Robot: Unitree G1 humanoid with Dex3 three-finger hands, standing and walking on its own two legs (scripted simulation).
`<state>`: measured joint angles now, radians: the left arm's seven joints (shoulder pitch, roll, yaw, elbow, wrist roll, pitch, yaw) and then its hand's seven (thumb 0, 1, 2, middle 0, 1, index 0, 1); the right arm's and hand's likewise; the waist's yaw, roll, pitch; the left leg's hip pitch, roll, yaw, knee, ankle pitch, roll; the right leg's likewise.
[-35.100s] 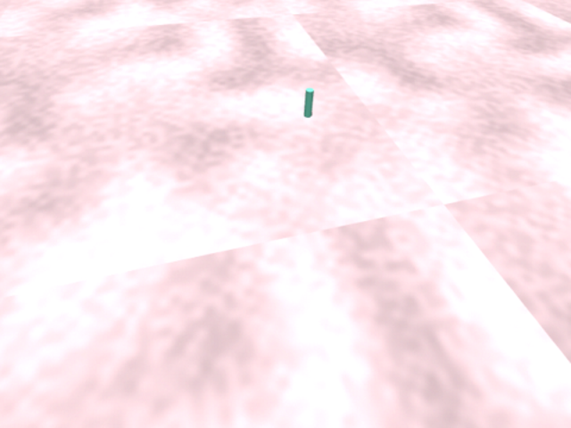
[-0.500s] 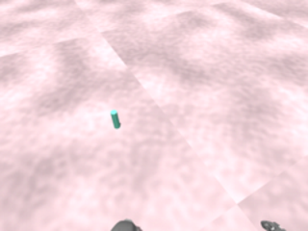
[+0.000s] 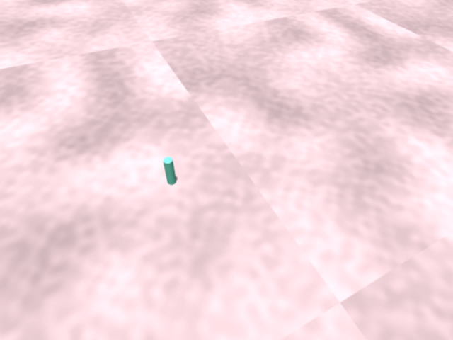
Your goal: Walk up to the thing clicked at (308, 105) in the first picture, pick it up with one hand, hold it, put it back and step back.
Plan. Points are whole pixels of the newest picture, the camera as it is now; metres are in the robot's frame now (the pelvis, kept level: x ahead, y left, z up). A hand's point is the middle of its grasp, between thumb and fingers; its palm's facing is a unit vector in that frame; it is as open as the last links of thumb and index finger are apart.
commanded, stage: step back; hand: left
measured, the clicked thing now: (169, 171) +1.04 +0.26 -0.68
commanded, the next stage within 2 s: stand in 0.54 s
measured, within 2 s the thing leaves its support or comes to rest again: neither
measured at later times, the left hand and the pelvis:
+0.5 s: hand out of the picture +0.12 +0.30 -0.15, palm faces +0.06 -0.93 -0.37, open 7.4 cm; pelvis +0.04 +0.02 +0.00, yaw +2 degrees
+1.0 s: hand out of the picture +0.11 +0.26 -0.14, palm faces +0.00 -0.94 -0.34, open 7.4 cm; pelvis +0.04 +0.01 +0.02, yaw +2 degrees
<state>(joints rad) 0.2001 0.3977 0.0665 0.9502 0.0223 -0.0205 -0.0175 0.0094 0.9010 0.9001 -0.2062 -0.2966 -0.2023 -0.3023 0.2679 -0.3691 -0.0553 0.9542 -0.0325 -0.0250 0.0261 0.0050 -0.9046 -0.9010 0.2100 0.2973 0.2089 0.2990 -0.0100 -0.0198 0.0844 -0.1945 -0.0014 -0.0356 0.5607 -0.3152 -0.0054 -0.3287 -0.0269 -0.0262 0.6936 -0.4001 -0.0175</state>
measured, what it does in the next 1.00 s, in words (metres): steps on the spot: right foot, then left foot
